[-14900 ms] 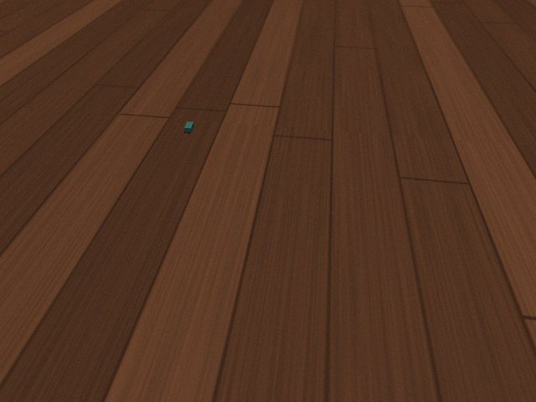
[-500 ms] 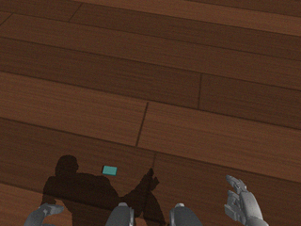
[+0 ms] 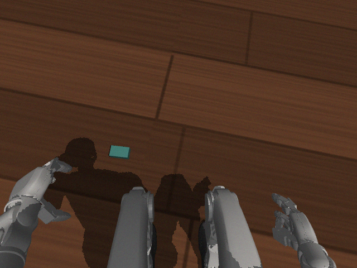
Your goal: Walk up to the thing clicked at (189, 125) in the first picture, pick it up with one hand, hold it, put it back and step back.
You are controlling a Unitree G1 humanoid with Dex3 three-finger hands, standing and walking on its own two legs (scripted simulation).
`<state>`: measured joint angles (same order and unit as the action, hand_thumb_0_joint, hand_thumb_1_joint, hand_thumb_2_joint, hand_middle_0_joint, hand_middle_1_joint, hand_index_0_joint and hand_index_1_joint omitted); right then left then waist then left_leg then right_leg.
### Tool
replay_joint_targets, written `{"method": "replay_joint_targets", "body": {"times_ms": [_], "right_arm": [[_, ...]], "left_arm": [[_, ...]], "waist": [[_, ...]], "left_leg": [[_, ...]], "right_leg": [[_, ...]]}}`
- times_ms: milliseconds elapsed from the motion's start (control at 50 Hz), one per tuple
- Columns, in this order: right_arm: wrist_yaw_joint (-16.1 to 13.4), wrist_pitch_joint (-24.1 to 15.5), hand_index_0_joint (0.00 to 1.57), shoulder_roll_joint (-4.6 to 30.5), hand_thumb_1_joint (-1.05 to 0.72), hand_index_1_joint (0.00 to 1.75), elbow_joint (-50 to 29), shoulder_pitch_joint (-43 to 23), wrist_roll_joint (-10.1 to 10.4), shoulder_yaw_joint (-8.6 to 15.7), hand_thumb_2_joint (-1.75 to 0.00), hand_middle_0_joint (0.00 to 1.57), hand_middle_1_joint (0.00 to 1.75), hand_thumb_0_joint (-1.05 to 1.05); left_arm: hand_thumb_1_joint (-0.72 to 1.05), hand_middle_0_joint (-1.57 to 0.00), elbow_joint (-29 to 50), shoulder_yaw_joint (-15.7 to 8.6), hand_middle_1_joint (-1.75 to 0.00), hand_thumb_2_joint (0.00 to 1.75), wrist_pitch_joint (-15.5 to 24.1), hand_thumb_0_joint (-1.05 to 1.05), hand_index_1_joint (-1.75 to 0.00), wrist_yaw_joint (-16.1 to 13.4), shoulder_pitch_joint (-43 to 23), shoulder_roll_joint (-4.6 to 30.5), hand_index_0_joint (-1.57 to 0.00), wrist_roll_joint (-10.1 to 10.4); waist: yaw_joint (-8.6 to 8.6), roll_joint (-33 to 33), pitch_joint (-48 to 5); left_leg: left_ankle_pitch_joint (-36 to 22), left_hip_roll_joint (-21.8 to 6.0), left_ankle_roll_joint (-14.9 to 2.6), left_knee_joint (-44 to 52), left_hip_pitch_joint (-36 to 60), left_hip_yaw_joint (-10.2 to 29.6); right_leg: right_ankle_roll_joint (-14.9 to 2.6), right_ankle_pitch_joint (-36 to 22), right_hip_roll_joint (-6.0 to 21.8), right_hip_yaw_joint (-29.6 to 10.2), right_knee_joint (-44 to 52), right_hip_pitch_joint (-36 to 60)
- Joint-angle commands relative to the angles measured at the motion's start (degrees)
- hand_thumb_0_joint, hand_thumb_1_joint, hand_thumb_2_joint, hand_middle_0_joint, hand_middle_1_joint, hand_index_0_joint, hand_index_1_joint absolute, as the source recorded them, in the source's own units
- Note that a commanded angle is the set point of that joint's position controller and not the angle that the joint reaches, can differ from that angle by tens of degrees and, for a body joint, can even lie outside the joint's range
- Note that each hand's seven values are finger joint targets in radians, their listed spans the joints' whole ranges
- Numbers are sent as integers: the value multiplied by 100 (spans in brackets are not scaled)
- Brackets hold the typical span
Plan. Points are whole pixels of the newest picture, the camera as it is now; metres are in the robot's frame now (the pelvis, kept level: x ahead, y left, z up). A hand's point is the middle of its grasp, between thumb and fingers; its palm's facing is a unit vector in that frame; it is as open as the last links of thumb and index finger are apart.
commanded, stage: rise first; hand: left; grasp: from above
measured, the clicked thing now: (120, 152) +0.48 +0.24 -0.48
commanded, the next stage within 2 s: approach in 1.50 s
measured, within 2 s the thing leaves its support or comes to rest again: neither
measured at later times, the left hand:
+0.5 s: hand (77, 172) +0.36 +0.32 -0.27, palm faces -0.49 -0.18 -0.85, open 12.2 cm
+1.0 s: hand (85, 164) +0.40 +0.31 -0.33, palm faces -0.50 -0.05 -0.87, open 11.9 cm
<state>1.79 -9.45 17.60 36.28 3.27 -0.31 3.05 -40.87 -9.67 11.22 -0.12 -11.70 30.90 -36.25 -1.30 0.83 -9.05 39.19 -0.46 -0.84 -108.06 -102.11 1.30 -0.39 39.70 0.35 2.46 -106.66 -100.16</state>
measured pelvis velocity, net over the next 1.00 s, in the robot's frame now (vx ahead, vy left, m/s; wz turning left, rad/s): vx -0.02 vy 0.00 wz -0.10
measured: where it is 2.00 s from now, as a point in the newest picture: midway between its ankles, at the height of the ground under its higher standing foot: (178, 262)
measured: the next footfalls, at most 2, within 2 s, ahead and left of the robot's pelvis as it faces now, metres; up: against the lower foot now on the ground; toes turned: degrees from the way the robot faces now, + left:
none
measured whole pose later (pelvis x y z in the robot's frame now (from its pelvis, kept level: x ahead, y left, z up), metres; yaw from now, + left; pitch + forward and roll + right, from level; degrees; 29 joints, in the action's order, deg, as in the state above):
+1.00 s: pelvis -0.02 +0.00 -0.17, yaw -6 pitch +32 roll -8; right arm 7.8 1.2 15.9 43.6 2.9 -8.9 -0.5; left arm -76.1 -10.5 28.5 -19.6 -44.7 47.6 -74.9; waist -8.0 -2.0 -1.9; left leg 39.8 -0.9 -1.8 -139.0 -132.0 5.9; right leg 0.0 39.3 -0.2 6.9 -134.0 -127.3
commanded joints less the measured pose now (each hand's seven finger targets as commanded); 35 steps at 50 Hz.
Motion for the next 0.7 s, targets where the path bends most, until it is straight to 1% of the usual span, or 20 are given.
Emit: {"method": "replay_joint_targets", "body": {"times_ms": [0, 20, 80, 120, 140, 160, 200, 220, 240, 260, 320, 360, 380, 420, 440, 480, 520, 560, 640, 680], "right_arm": [[37, -52, 20, 1000, -99, 30, -283, 797, 25, 391, -93, 20, 30, 0], [45, -15, 20, 995, -100, 30, -212, 844, 21, 402, -93, 20, 30, 0], [57, 68, 20, 1019, -100, 30, -113, 917, -36, 400, -93, 20, 30, 0], [84, 98, 20, 1012, -100, 30, -34, 948, -71, 375, -93, 20, 30, 0], [95, 119, 20, 1003, -100, 30, 10, 945, -84, 358, -93, 20, 30, 0], [107, 141, 20, 1011, -99, 30, 48, 965, -112, 341, -93, 20, 30, 0], [140, 206, 20, 1047, -96, 30, 81, 961, -156, 309, -92, 20, 30, 0], [161, 248, 20, 1058, -95, 30, 83, 918, -181, 295, -92, 20, 30, 0], [180, 285, 20, 1057, -95, 30, 116, 915, -207, 266, -91, 20, 30, 0], [208, 318, 20, 1056, -94, 30, 130, 937, -231, 264, -91, 20, 30, 0], [251, 399, 20, 1095, -89, 30, 237, 957, -320, 214, -90, 20, 30, 0], [285, 473, 20, 1119, -86, 30, 297, 1026, -365, 221, -89, 20, 30, 0], [303, 513, 20, 1148, -87, 30, 337, 1067, -395, 222, -89, 20, 30, 0], [337, 582, 20, 1168, -88, 30, 394, 1006, -444, 214, -90, 20, 30, 0], [347, 620, 20, 1167, -88, 30, 403, 1025, -467, 213, -90, 20, 30, 0], [378, 694, 20, 1208, -89, 30, 443, 1058, -504, 240, -90, 20, 30, 0], [412, 750, 20, 1233, -89, 30, 477, 1087, -547, 248, -90, 20, 30, 0], [435, 810, 20, 1219, -89, 30, 481, 1103, -571, 225, -90, 20, 30, 0], [476, 885, 20, 1217, -90, 30, 534, 1120, -647, 209, -90, 20, 30, 0], [498, 928, 20, 1260, -91, 30, 566, 1136, -672, 197, -90, 20, 30, 0]], "left_arm": [[-31, -41, -160, -540, -77, 75, 305, 0, -77, -168, -1155, 1809, -40, -483], [-29, -44, -276, -615, -74, 73, 368, 0, -75, -159, -1265, 1948, -43, -614], [-28, -46, -393, -632, -71, 72, 623, 0, -72, -139, -2076, 2316, -45, -943], [-26, -48, -662, -493, -68, 71, 814, 0, -69, -157, -2305, 2222, -47, -1109], [-26, -47, -744, -551, -68, 72, 926, 0, -69, -184, -2414, 2350, -46, -1184], [-26, -46, -830, -500, -69, 72, 1032, 0, -70, -206, -2600, 2407, -45, -1280], [-24, -44, -953, -660, -68, 73, 1262, 0, -69, -309, -2888, 2834, -43, -1497], [-23, -44, -977, -740, -67, 73, 1364, 0, -68, -387, -3046, 2934, -43, -1564], [-24, -43, -1056, -714, -66, 74, 1456, 0, -67, -471, -3142, 2952, -42, -1675], [-25, -41, -1160, -607, -66, 76, 1536, 0, -67, -541, -3265, 2825, -40, -1763], [-23, -35, -1354, -729, -67, 79, 1702, 0, -68, -884, -3518, 3117, -34, -2043], [-21, -35, -1523, -625, -63, 79, 1713, 0, -65, -1086, -3657, 3050, -33, -2292], [-20, -36, -1651, -670, -62, 79, 1700, 0, -64, -1193, -3659, 3080, -34, -2394], [-19, -38, -1833, -636, -60, 77, 1646, 0, -62, -1360, -3700, 3076, -36, -2551], [-18, -38, -1866, -550, -59, 76, 1628, 0, -61, -1422, -3908, 3074, -36, -2649], [-19, -38, -1972, -489, -59, 75, 1576, 0, -61, -1549, -4018, 3027, -36, -2817], [-18, -39, -2027, -376, -57, 74, 1527, 0, -59, -1654, -4159, 2932, -37, -2915], [-18, -40, -2274, -338, -56, 74, 1506, 0, -58, -1722, -4202, 2977, -38, -3034], [-15, -41, -2342, -230, -56, 71, 1509, 0, -58, -1795, -4423, 2999, -39, -3223], [-17, -40, -2346, -313, -57, 72, 1527, 0, -58, -1857, -4526, 3157, -39, -3313]], "waist": [[1, 248, -3328], [70, 110, -3465], [21, 139, -3637], [-82, 79, -3376], [-76, 91, -3397], [-108, 159, -3374], [-45, 312, -3348], [-29, 417, -3295], [-49, 535, -3213], [-109, 592, -3126], [-116, 811, -3129], [-196, 985, -3189], [-199, 940, -3177], [-199, 1012, -3110], [-285, 1101, -3149], [-312, 1215, -3212], [-389, 1254, -3254], [-449, 1180, -3128], [-477, 1277, -3175], [-480, 1333, -3255]], "left_leg": [[-1667, 111, -94, 736, 1855, 126], [-1608, 118, -118, 606, 1732, 70], [-1187, 127, -131, 260, 1283, -21], [-721, 127, -150, 112, 890, -25], [-645, 128, -153, 20, 829, -29], [-548, 138, -162, -89, 671, -50], [-352, 139, -149, -209, 484, -14], [-234, 128, -137, -234, 480, 22], [-94, 109, -125, -246, 445, 72], [26, 110, -132, -285, 379, 85], [65, 102, -118, -378, 420, 178], [-120, 107, -98, -473, 519, 175], [-218, 112, -106, -549, 507, 185], [-284, 97, -80, -561, 550, 294], [-348, 106, -77, -637, 571, 292], [-506, 106, -53, -686, 672, 358], [-731, 96, -48, -791, 800, 421], [-680, 124, -64, -875, 585, 398], [-859, 111, -66, -1035, 684, 419], [-1098, 97, -59, -1133, 805, 442]], "right_leg": [[-145, -1505, -144, 17, 816, 1100], [-132, -1496, -147, 10, 785, 1174], [-121, -1204, -141, -3, 589, 994], [-109, -809, -164, 50, 502, 741], [-105, -723, -169, 63, 434, 675], [-102, -624, -177, 54, 370, 605], [-119, -382, -190, 111, 153, 354], [-126, -254, -193, 137, 68, 148], [-130, -155, -200, 190, -57, -24], [-142, -81, -212, 225, -115, -187], [-145, -83, -195, 320, -342, -438], [-162, -265, -196, 377, -459, -624], [-161, -346, -190, 404, -509, -657], [-170, -435, -168, 471, -694, -923], [-180, -479, -172, 488, -742, -994], [-178, -606, -160, 526, -878, -1138], [-165, -753, -147, 558, -974, -1256], [-169, -731, -162, 566, -1003, -1259], [-170, -822, -156, 572, -1117, -1370], [-158, -956, -149, 576, -1204, -1393]]}}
